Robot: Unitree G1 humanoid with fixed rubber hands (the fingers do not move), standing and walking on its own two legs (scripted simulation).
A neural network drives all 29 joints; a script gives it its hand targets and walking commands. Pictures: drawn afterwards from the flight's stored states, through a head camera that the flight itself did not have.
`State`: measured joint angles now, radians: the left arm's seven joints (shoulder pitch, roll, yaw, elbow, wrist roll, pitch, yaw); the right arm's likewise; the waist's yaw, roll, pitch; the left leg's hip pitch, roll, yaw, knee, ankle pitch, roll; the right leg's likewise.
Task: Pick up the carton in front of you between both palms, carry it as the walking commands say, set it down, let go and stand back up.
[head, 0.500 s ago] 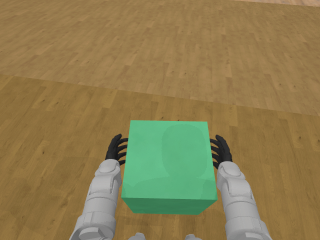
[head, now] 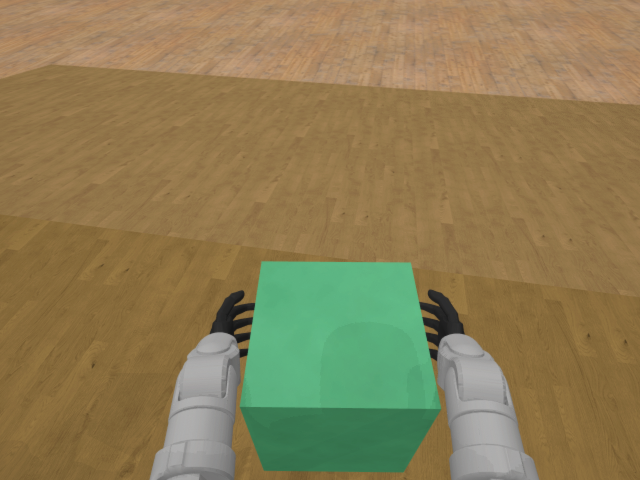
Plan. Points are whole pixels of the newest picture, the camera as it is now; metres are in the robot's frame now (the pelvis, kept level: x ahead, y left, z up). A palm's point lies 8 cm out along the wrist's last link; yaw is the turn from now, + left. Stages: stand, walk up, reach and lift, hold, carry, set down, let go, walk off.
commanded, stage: reach and lift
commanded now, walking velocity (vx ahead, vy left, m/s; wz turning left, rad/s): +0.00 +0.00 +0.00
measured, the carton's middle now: (334, 370) +0.29 +0.00 -0.05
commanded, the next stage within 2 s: hold in 0.80 s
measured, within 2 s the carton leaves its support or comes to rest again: neither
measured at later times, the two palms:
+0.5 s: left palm (223, 333) +0.30 +0.15 +0.03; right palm (450, 334) +0.30 -0.15 +0.04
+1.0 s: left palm (218, 328) +0.29 +0.15 +0.06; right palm (456, 329) +0.29 -0.15 +0.06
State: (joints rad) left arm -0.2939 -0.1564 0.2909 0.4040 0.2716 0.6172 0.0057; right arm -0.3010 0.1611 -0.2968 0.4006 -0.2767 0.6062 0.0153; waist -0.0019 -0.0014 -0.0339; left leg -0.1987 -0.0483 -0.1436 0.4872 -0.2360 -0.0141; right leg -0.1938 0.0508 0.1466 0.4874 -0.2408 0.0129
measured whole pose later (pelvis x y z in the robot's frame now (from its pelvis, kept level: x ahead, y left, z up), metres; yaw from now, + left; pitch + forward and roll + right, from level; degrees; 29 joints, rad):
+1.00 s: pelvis +0.01 +0.00 +0.01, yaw +0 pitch -6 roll +0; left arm -0.23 -0.15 0.20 0.20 0.25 0.75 0.01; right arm -0.24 0.15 -0.21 0.20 -0.25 0.74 0.01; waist 0.00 0.00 -0.01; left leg -0.06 -0.04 -0.14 0.36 -0.19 -0.01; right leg -0.05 0.04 0.14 0.35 -0.19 0.01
